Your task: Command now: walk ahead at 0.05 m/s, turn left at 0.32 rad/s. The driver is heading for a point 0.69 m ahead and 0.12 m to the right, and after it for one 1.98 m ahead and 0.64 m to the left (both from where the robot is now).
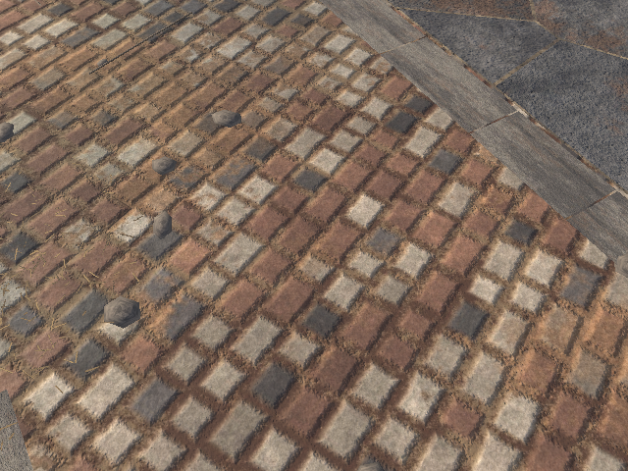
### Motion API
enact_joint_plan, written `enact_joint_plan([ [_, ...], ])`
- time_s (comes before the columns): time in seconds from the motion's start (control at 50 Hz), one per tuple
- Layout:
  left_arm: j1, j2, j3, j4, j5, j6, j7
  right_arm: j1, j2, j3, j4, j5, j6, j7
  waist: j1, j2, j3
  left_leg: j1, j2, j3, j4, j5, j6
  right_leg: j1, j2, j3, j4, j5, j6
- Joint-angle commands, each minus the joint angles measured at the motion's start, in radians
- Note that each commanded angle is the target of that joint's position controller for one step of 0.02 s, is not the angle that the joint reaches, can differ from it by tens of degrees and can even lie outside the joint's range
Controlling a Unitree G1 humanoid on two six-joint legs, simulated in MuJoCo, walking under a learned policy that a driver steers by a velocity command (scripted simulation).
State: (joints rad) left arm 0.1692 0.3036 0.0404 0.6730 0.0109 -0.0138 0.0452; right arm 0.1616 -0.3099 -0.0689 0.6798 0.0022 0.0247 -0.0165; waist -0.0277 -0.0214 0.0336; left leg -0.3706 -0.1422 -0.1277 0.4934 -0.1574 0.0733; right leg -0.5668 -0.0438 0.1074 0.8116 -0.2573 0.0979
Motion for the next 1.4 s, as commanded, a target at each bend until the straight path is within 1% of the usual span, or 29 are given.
enact_joint_plan([
  [0.02, 0.011, 0.086, 0.023, -0.072, -0.006, -0.024, -0.011, -0.017, -0.125, -0.025, -0.063, -0.005, -0.004, -0.002, 0.0, 0.162, -0.147, 0.077, 0.271, -0.255, -0.093, 0.079, 0.158, 0.153, 0.018, -0.037, -0.1, -0.027, -0.016],
  [0.06, 0.051, 0.068, 0.023, -0.065, -0.004, -0.039, -0.021, -0.025, -0.093, -0.006, -0.059, 0.002, 0.0, 0.0, 0.043, 0.154, -0.147, 0.082, 0.247, -0.256, -0.023, 0.153, 0.115, 0.287, 0.027, -0.056, -0.337, 0.091, -0.054],
  [0.08, 0.056, 0.098, 0.028, -0.071, 0.01, -0.044, -0.022, 0.021, -0.059, 0.006, -0.049, 0.0, -0.002, 0.0, 0.035, 0.113, -0.144, 0.053, 0.205, -0.236, 0.021, 0.075, 0.056, 0.376, -0.046, 0.006, -0.425, 0.22, -0.086],
  [0.1, 0.034, 0.181, 0.04, -0.095, 0.027, -0.04, -0.016, 0.099, -0.024, 0.016, -0.047, -0.022, -0.008, 0.002, -0.032, -0.109, -0.167, -0.013, 0.093, -0.11, 0.183, -0.21, -0.013, 0.45, -0.24, 0.191, -0.432, 0.474, -0.172],
  [0.12, 0.013, 0.137, 0.032, -0.07, 0.047, -0.034, -0.02, 0.063, -0.062, 0.002, -0.064, -0.012, -0.017, 0.001, -0.039, -0.254, -0.118, -0.06, 0.058, -0.013, 0.22, -0.346, -0.058, 0.365, -0.315, 0.308, -0.446, 0.558, -0.313],
  [0.14, 0.006, 0.096, 0.022, -0.08, 0.034, -0.034, -0.023, 0.037, -0.122, -0.014, -0.058, -0.015, -0.018, -0.002, -0.002, -0.211, -0.116, -0.045, 0.087, -0.012, 0.315, -0.393, -0.092, 0.364, -0.307, 0.303, -0.441, 0.615, -0.355],
  [0.16, 0.022, 0.11, 0.029, -0.071, 0.02, -0.033, -0.023, 0.008, -0.138, -0.026, -0.054, -0.003, -0.013, -0.004, 0.024, -0.191, -0.118, -0.084, 0.075, 0.003, 0.408, -0.419, -0.111, 0.406, -0.291, 0.272, -0.418, 0.703, -0.353],
  [0.22, 0.024, 0.146, 0.045, -0.053, -0.009, -0.017, -0.013, 0.029, -0.093, -0.027, -0.02, 0.013, 0.023, -0.014, 0.031, -0.103, -0.121, -0.136, 0.06, -0.006, 0.623, -0.452, -0.164, 0.452, -0.254, 0.173, -0.359, 0.913, -0.334],
  [0.32, -0.023, 0.115, 0.048, -0.033, -0.014, 0.034, 0.0, 0.035, -0.028, -0.004, -0.002, 0.023, 0.042, -0.025, 0.035, -0.183, -0.172, -0.056, 0.089, 0.079, 0.419, -0.353, -0.19, 0.513, -0.201, 0.085, -0.334, 0.943, -0.306],
  [0.38, 0.002, 0.131, 0.059, -0.006, -0.02, 0.055, 0.011, 0.035, -0.036, -0.005, 0.005, 0.026, 0.036, -0.01, 0.067, -0.212, -0.182, 0.003, 0.121, 0.099, 0.255, -0.289, -0.173, 0.529, -0.224, 0.127, -0.34, 0.846, -0.316],
  [0.44, -0.004, 0.141, 0.063, 0.019, -0.042, 0.065, 0.016, 0.105, -0.049, -0.016, 0.048, 0.016, 0.023, 0.01, 0.036, -0.176, -0.143, 0.139, 0.103, 0.144, -0.078, -0.004, -0.104, 0.429, -0.18, 0.107, -0.333, 0.588, -0.252],
  [0.46, 0.052, 0.122, 0.06, 0.04, -0.038, 0.061, 0.013, 0.086, -0.107, -0.03, 0.039, 0.002, 0.023, 0.013, 0.062, -0.053, -0.12, 0.223, 0.181, 0.04, -0.128, 0.156, -0.057, 0.31, -0.116, 0.045, -0.266, 0.324, -0.182],
  [0.48, 0.062, 0.058, 0.041, 0.025, 0.008, 0.049, 0.009, 0.076, -0.229, -0.06, 0.026, -0.013, 0.034, 0.003, 0.085, 0.275, -0.106, 0.285, 0.423, -0.2, -0.119, 0.576, 0.069, 0.103, 0.041, -0.095, -0.103, -0.182, -0.098],
  [0.5, -0.058, 0.103, 0.056, 0.009, 0.008, 0.042, 0.021, 0.108, -0.215, -0.05, 0.012, -0.065, 0.023, 0.006, -0.033, 0.302, -0.127, 0.154, 0.563, -0.313, -0.167, 0.626, 0.249, 0.075, 0.107, -0.03, 0.192, -0.486, -0.061],
  [0.52, -0.044, 0.142, 0.075, 0.043, -0.02, 0.046, 0.022, 0.067, -0.153, -0.03, 0.013, -0.077, 0.007, 0.006, -0.015, 0.155, -0.122, 0.122, 0.497, -0.231, -0.187, 0.412, 0.236, 0.107, 0.121, 0.088, 0.358, -0.439, -0.073],
  [0.54, 0.013, 0.131, 0.08, 0.073, -0.037, 0.055, 0.021, -0.017, -0.129, -0.024, 0.02, -0.051, -0.006, 0.003, 0.051, 0.152, -0.095, 0.139, 0.411, -0.15, -0.198, 0.159, 0.155, 0.068, 0.125, 0.093, 0.39, -0.333, -0.078],
  [0.58, 0.075, 0.118, 0.082, 0.119, -0.026, 0.065, 0.027, -0.055, -0.036, 0.003, 0.032, -0.002, -0.03, -0.007, 0.061, 0.192, -0.053, 0.194, 0.35, -0.112, -0.246, -0.24, 0.079, 0.011, 0.095, 0.085, 0.373, -0.153, -0.046],
  [0.66, -0.015, 0.127, 0.082, 0.08, -0.038, 0.029, 0.01, 0.069, -0.068, -0.003, 0.079, -0.003, -0.051, -0.046, -0.015, 0.194, 0.009, 0.355, 0.406, -0.165, -0.344, -0.423, 0.096, -0.119, 0.065, 0.013, 0.283, -0.06, -0.011],
  [0.74, -0.008, 0.087, 0.069, 0.07, -0.033, 0.012, -0.008, 0.121, -0.11, -0.024, 0.102, 0.003, -0.071, -0.052, -0.034, 0.168, 0.036, 0.393, 0.446, -0.137, -0.388, -0.41, 0.107, -0.117, 0.011, -0.031, 0.146, -0.077, -0.025],
  [0.94, 0.028, 0.06, 0.046, 0.04, -0.036, 0.002, -0.059, 0.051, -0.174, -0.062, 0.09, 0.029, -0.09, -0.001, 0.011, 0.142, 0.039, 0.195, 0.462, 0.072, -0.399, -0.369, 0.115, 0.147, -0.054, -0.163, -0.122, -0.075, -0.116],
  [1.02, 0.202, 0.078, 0.062, 0.102, -0.041, 0.007, -0.063, 0.021, -0.123, -0.048, 0.088, 0.025, -0.073, 0.02, 0.099, 0.046, 0.0, 0.047, 0.389, 0.218, -0.136, -0.403, 0.052, 0.441, 0.033, -0.252, -0.261, -0.069, -0.178],
  [1.04, 0.333, 0.143, 0.091, 0.139, -0.051, 0.005, -0.055, 0.013, -0.053, -0.023, 0.079, 0.0, -0.074, 0.028, 0.149, -0.109, -0.035, -0.058, 0.303, 0.312, 0.198, -0.306, 0.001, 0.591, -0.006, -0.121, -0.347, -0.131, -0.228],
  [1.06, 0.384, 0.281, 0.111, 0.112, -0.035, -0.013, -0.052, -0.056, 0.014, -0.001, 0.002, -0.025, -0.086, 0.028, 0.14, -0.344, -0.018, -0.416, 0.156, 0.288, 0.614, -0.427, -0.078, 0.688, -0.256, 0.465, -0.55, -0.388, -0.383],
  [1.08, 0.336, 0.252, 0.094, 0.075, -0.021, -0.05, -0.07, -0.097, -0.057, -0.013, -0.031, 0.017, -0.117, 0.03, 0.131, -0.19, -0.033, -0.558, 0.138, 0.082, 0.749, -0.403, -0.056, 0.672, -0.349, 0.725, -0.693, -0.568, -0.474],
  [1.1, 0.279, 0.193, 0.075, 0.06, -0.02, -0.07, -0.076, -0.103, -0.106, -0.022, -0.034, 0.045, -0.137, 0.039, 0.103, -0.142, 0.02, -0.606, 0.194, 0.052, 0.753, -0.303, -0.032, 0.653, -0.344, 0.644, -0.698, -0.522, -0.446],
  [1.12, 0.234, 0.141, 0.059, 0.047, -0.025, -0.079, -0.077, -0.065, -0.126, -0.027, -0.008, 0.033, -0.15, 0.042, 0.073, -0.11, 0.035, -0.571, 0.228, 0.054, 0.705, -0.199, -0.021, 0.626, -0.295, 0.518, -0.667, -0.386, -0.401],
  [1.16, 0.177, 0.116, 0.047, 0.027, -0.021, -0.072, -0.067, -0.062, -0.129, -0.034, 0.02, -0.008, -0.154, 0.037, 0.041, -0.067, 0.026, -0.453, 0.254, 0.052, 0.556, -0.066, -0.037, 0.553, -0.204, 0.331, -0.649, -0.124, -0.337],
  [1.26, 0.241, 0.106, 0.042, 0.049, -0.018, -0.074, -0.031, -0.122, -0.053, -0.014, 0.025, 0.002, -0.125, 0.047, 0.058, -0.059, -0.003, -0.371, 0.21, 0.118, 0.301, 0.197, -0.091, 0.564, -0.121, 0.067, -0.653, 0.365, -0.276],
  [1.4, 0.304, 0.111, 0.04, 0.103, -0.01, -0.073, -0.019, -0.295, -0.013, 0.016, -0.03, 0.028, -0.128, 0.088, 0.119, -0.056, 0.096, -0.305, 0.178, 0.163, 0.026, 0.351, -0.043, 0.583, -0.144, -0.062, -0.713, 0.337, -0.233],
])
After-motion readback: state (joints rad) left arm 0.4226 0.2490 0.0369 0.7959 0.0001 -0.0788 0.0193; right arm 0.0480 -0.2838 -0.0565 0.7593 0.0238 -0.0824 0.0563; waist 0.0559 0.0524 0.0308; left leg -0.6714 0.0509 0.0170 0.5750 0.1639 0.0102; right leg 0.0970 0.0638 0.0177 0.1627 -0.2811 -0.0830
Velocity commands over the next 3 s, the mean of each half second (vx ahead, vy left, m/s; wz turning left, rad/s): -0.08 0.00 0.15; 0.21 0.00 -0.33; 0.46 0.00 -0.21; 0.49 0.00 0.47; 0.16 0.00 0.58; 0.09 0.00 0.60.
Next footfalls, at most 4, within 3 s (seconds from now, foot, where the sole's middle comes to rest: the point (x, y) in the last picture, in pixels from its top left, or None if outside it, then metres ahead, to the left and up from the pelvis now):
0.08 right None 0.11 -0.15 -0.77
0.46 left None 0.01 0.12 -0.77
1.04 right None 0.04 -0.16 -0.77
1.54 left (371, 466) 0.46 -0.11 -0.77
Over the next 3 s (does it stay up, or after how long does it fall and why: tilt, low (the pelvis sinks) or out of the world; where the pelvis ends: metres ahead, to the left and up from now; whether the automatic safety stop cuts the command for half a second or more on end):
stays up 0.69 -0.24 0.01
